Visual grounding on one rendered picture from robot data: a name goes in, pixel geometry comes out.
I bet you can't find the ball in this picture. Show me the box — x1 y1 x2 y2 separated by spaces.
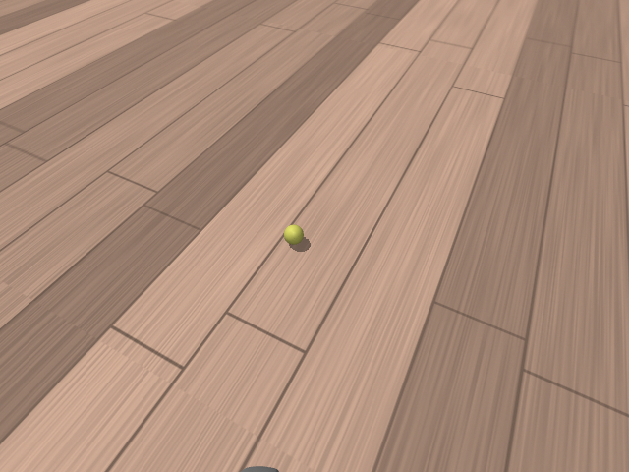
284 225 304 245

